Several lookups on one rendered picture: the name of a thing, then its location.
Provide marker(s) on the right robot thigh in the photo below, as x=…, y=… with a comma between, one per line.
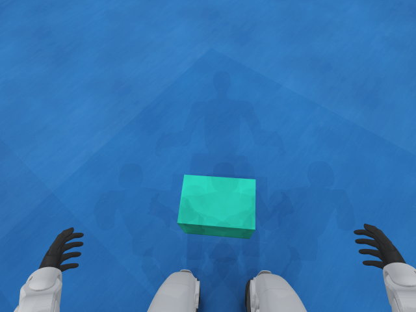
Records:
x=272, y=293

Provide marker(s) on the left robot forearm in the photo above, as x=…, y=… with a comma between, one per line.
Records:
x=42, y=291

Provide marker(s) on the right robot hand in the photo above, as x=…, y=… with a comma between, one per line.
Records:
x=387, y=252

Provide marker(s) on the carton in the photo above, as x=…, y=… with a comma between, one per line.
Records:
x=217, y=206

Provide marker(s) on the robot thigh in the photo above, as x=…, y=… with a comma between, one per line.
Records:
x=179, y=293
x=272, y=293

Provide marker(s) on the right robot forearm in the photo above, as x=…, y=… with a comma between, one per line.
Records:
x=400, y=284

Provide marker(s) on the left robot hand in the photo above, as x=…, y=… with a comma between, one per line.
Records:
x=54, y=256

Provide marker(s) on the left robot thigh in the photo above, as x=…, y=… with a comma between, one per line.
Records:
x=179, y=293

